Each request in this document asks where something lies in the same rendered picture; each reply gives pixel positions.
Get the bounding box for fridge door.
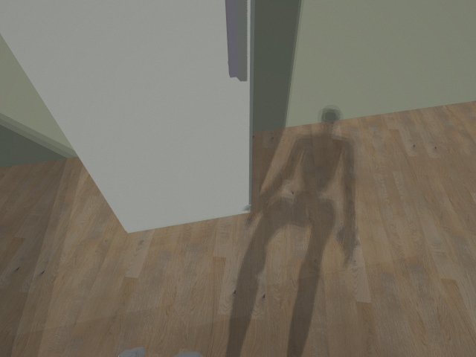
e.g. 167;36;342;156
0;0;251;231

